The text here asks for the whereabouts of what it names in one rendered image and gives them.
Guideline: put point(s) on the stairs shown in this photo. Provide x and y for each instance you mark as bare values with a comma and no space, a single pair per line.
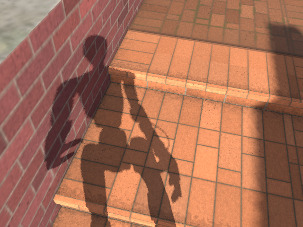
189,156

